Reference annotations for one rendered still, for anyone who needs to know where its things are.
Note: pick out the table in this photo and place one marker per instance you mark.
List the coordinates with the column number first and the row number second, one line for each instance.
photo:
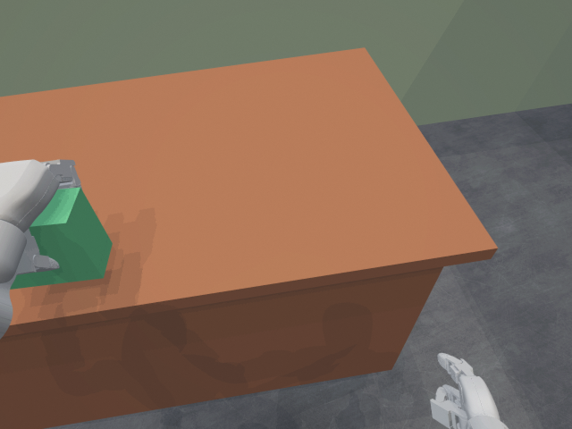
column 274, row 224

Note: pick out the left robot hand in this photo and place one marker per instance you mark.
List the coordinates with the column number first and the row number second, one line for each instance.
column 26, row 188

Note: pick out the right robot hand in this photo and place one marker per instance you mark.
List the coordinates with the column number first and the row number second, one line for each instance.
column 452, row 407

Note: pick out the sponge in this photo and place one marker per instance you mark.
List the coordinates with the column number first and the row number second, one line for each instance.
column 68, row 231

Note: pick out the robot left forearm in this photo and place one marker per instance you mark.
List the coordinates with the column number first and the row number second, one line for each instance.
column 12, row 244

